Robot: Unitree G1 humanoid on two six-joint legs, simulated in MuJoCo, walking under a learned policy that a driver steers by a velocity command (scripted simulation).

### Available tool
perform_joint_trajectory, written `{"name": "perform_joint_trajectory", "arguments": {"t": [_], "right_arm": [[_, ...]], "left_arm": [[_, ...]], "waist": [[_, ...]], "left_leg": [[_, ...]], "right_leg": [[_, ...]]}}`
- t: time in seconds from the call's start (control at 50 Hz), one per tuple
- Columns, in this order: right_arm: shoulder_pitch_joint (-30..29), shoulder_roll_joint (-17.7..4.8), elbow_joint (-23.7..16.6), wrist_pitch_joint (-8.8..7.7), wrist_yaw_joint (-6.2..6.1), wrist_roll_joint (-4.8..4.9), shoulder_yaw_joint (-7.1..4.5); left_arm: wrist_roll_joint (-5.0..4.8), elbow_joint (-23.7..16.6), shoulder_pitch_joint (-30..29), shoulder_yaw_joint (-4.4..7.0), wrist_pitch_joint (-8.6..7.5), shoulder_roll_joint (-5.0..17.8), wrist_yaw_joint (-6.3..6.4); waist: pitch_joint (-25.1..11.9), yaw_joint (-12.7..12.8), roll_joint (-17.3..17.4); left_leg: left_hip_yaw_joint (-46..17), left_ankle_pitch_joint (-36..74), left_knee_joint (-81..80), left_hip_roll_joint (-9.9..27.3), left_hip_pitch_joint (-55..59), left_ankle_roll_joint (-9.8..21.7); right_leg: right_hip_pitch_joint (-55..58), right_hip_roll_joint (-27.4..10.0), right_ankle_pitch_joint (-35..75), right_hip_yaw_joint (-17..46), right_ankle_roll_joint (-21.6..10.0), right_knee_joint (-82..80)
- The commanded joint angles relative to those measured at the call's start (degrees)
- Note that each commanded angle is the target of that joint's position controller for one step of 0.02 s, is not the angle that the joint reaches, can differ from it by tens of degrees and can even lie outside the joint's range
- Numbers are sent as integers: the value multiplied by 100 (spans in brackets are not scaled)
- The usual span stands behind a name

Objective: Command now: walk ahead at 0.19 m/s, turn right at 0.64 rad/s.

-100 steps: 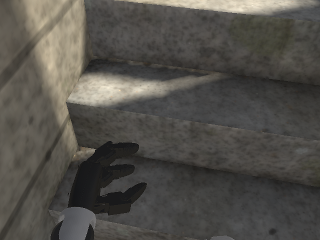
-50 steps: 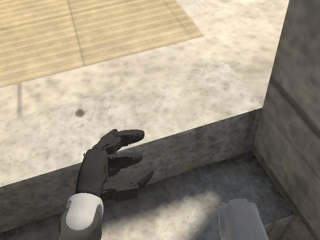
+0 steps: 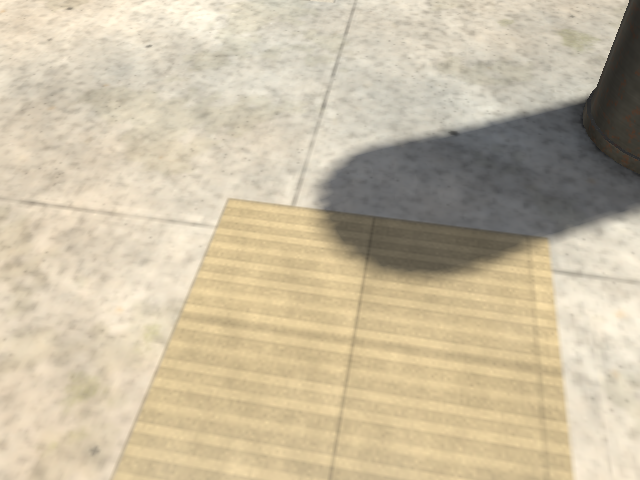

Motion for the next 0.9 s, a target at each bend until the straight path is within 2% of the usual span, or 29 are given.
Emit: {"name": "perform_joint_trajectory", "arguments": {"t": [0.02,0.04,0.1,0.16,0.18,0.24,0.3,0.34,0.36,0.38,0.4,0.42,0.44,0.46,0.48,0.5,0.52,0.56,0.62,0.64,0.68,0.72,0.78,0.8,0.82,0.84,0.86,0.88,0.9], "right_arm": [[-456,47,-1209,-260,40,-9,158],[-392,117,-1325,-308,-58,-20,253],[-352,254,-1610,-406,-329,-78,399],[-813,73,-2041,-266,-678,-66,409],[-988,-97,-2014,-266,-729,40,320],[-1288,-247,-2102,-291,-725,92,186],[-1451,-344,-1971,-359,-669,202,110],[-1250,-422,-1809,-303,-628,312,50],[-1088,-470,-1721,-271,-604,480,-15],[-752,-509,-1583,-228,-575,480,-71],[-712,-552,-1486,-277,-543,287,-102],[-873,-448,-1559,-326,-439,102,-9],[-1263,-660,-1941,-293,-447,-133,10],[-1364,-374,-1961,-319,-414,-203,35],[-1417,14,-1907,-316,-375,-112,167],[-1249,-21,-1813,-258,-346,4,166],[-1137,-481,-1839,-200,-340,116,35],[-992,-1061,-1831,-132,-388,161,-157],[-583,-1056,-1759,-85,-384,236,-194],[-458,-904,-1740,-50,-450,314,-185],[-369,-1069,-1706,-7,-519,499,-258],[-638,-1010,-1795,0,-508,477,-271],[-1302,-883,-2073,-59,-296,615,-283],[-1062,-525,-2063,-165,-236,663,-206],[-723,174,-2064,-197,-161,659,28],[-667,-3,-2264,-198,-149,705,46],[-875,-520,-2264,-174,-144,613,-44],[-956,-823,-2203,-141,-175,572,-136],[-821,-644,-2026,-134,-153,576,-96]], "left_arm": [[-222,-9,133,300,-95,486,8],[-98,52,35,294,-192,313,35],[-62,-15,63,362,-257,322,-33],[-134,-282,329,599,-62,1060,29],[-119,-524,229,641,-71,1157,65],[-246,-745,382,835,-55,1603,219],[-214,-1020,485,795,22,1377,228],[-419,-1212,372,755,69,1247,200],[-407,-1272,373,747,67,1226,131],[-448,-1266,282,695,58,1185,56],[-411,-1097,506,598,-26,828,70],[-226,-969,1003,411,-62,270,-15],[-165,-901,1536,349,-95,266,-57],[-89,-773,1662,470,-86,834,-41],[-97,-624,1214,504,-38,1031,19],[-75,-592,776,514,28,1007,54],[-41,-721,408,527,92,1013,98],[-32,-930,-57,521,92,950,163],[-10,-930,29,485,26,782,281],[-75,-909,114,506,-44,812,304],[-124,-968,119,527,-159,857,222],[-234,-814,342,579,-282,930,177],[-107,-244,1280,720,-337,1150,178],[-168,104,1798,816,-352,1247,139],[-29,-50,1968,650,-340,1128,95],[190,-482,1192,767,-371,1586,133],[105,-467,1144,845,-479,1678,154],[18,-346,1040,750,-574,1457,137],[68,-203,1187,664,-596,1281,68]], "waist": [[419,-210,-56],[504,-409,-76],[343,-533,-307],[138,-403,-470],[-97,-267,-496],[-275,-14,-684],[-88,241,-998],[-339,195,-1140],[-360,163,-1428],[-480,-68,-1424],[-565,-89,-1023],[-1030,231,-94],[-839,635,1282],[-1020,684,1665],[-526,486,1023],[-204,286,539],[66,139,458],[247,26,437],[-228,-48,552],[-426,-30,563],[-261,97,1033],[-60,326,1342],[277,759,986],[-103,772,53],[-516,631,-842],[41,271,-1615],[349,375,-1704],[741,433,-1510],[996,404,-1220]], "left_leg": [[-36,-1100,3335,-8,-2527,6],[15,-1056,2947,152,-2408,15],[249,-470,1646,425,-2034,-108],[541,-1136,-474,460,-2045,-520],[579,-1036,-1268,458,-1662,-618],[256,-602,-2004,420,-1351,-804],[135,-811,-3026,341,-1203,-784],[220,-859,-4047,280,-294,-797],[211,-734,-4480,343,245,-804],[242,44,-5077,483,922,-743],[249,967,-5844,581,1466,-644],[-489,2035,-5673,1252,2554,-318],[-2209,3637,-5858,2450,2824,494],[-3267,2030,-6388,2805,2296,1118],[-2799,723,-6461,2306,1855,917],[-2254,-275,-6464,1848,1562,616],[-2000,-454,-6462,1615,1421,474],[-1687,261,-6408,1325,1309,460],[-1797,788,-6224,1233,1921,611],[-1875,-670,-6435,1136,1984,641],[-2225,-3036,-7056,1058,1517,806],[-2155,-3150,-7017,835,857,779],[-1532,-2374,-6353,127,-583,-48],[-1057,-2972,-4621,-79,-1181,-126],[-576,-2876,-2599,-155,-2061,-66],[-386,-2274,-1993,199,-3197,-261],[36,-1787,-1186,775,-3697,-387],[10,-1304,-595,854,-3953,-446],[94,-950,37,903,-3962,-341]], "right_leg": [[1493,-1032,-1049,4582,-1046,-4642],[1252,-681,-394,3892,-882,-4410],[1212,-104,1430,2472,-885,-4182],[2073,-160,2878,2756,-741,-4612],[2326,-294,3060,2828,-569,-4884],[2673,-603,1983,3447,-845,-5313],[2891,-672,941,3726,-943,-5313],[3117,-557,1360,3557,-738,-5012],[3145,-655,1593,3631,-645,-4894],[3264,-731,2285,3509,-473,-4484],[3244,-422,2453,3052,-206,-3842],[2776,104,598,2203,90,-2565],[1653,528,-1436,1774,527,-1911],[1587,-79,-1199,1542,880,-1250],[1718,-517,-673,1402,1011,-1104],[1689,-622,-387,1246,1011,-1219],[1586,-556,-277,1005,1026,-1103],[1511,-443,89,735,959,-987],[1342,-318,36,680,905,-821],[1391,-381,21,732,891,-923],[1789,-306,-178,648,818,-1631],[2763,-250,-437,571,726,-2870],[5057,-325,1612,259,429,-5592],[6160,-1024,2405,673,449,-4963],[6581,-2346,486,2028,177,-4779],[5840,-3391,-1372,3722,-378,-5759],[5673,-3339,-2487,4109,-673,-6228],[5483,-2973,-2041,3482,-605,-6195],[5289,-2597,-1115,2731,-381,-6088]]}}
Keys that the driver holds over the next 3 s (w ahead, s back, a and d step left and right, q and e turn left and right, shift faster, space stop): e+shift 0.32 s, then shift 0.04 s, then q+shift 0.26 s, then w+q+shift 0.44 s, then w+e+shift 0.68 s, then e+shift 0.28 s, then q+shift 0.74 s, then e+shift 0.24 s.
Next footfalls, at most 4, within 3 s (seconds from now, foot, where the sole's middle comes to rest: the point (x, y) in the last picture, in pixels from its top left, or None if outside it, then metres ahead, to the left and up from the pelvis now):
0.42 left None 0.26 0.10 -0.65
0.82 right None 0.13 -0.12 -0.65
1.26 left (237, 438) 0.58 0.20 -0.65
1.74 right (325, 273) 1.00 0.02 -0.66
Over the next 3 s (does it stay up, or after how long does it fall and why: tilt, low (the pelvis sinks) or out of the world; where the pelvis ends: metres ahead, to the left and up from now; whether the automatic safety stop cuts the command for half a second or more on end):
stays up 1.21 0.05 0.12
